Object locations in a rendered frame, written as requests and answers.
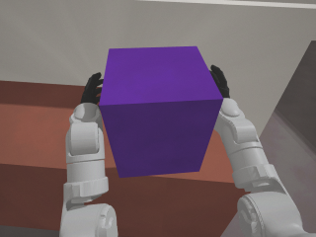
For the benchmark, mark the pedestal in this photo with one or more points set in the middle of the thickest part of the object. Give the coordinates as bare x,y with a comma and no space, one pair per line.
34,120

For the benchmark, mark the robot left forearm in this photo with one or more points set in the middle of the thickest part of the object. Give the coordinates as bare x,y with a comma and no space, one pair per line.
85,154

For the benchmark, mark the robot right forearm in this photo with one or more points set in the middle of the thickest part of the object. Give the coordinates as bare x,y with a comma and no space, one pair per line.
251,168

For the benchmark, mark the carton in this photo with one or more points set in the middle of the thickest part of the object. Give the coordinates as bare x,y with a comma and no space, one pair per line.
159,107

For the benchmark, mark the robot left hand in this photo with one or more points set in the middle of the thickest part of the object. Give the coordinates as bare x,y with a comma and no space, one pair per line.
91,90

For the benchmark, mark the right robot upper arm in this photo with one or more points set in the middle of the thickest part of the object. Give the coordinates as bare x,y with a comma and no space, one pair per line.
269,214

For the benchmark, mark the robot right hand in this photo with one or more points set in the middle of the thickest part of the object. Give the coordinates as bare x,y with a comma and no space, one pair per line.
220,81

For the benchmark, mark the left robot upper arm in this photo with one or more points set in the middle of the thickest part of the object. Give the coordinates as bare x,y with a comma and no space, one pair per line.
90,220

